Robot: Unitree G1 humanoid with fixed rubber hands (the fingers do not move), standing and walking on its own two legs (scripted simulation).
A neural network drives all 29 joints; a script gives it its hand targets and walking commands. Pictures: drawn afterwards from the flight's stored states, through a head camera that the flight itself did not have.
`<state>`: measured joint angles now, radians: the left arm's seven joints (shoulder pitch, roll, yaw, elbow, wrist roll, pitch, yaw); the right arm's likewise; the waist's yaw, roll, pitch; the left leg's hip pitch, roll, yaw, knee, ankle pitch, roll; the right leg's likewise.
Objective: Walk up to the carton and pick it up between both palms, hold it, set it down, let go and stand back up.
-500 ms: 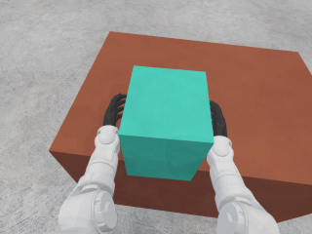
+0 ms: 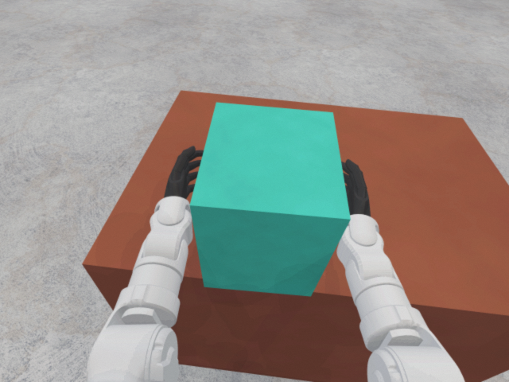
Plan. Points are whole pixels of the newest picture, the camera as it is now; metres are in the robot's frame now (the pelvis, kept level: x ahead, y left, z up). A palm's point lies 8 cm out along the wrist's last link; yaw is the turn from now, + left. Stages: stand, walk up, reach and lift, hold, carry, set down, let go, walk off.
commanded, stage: reach and lift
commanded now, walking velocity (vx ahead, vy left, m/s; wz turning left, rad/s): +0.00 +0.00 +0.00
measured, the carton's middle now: (265, 203) +0.41 +0.01 +0.07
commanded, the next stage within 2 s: hold in 1.64 s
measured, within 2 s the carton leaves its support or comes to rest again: neither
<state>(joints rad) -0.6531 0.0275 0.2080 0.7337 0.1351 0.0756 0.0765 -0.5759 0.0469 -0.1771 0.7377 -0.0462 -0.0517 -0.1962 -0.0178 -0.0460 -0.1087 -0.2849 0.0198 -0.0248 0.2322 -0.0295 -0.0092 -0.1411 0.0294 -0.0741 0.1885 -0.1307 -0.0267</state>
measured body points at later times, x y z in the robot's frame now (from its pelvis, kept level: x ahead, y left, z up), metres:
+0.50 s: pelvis +0.00 +0.00 +0.00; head -0.01 +0.03 +0.45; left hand +0.39 +0.15 +0.14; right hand +0.37 -0.14 +0.13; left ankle +0.05 +0.12 -0.75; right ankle -0.03 -0.10 -0.75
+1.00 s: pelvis -0.01 +0.00 +0.00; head -0.03 +0.04 +0.45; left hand +0.38 +0.15 +0.19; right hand +0.37 -0.15 +0.17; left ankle +0.05 +0.12 -0.75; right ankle -0.03 -0.10 -0.75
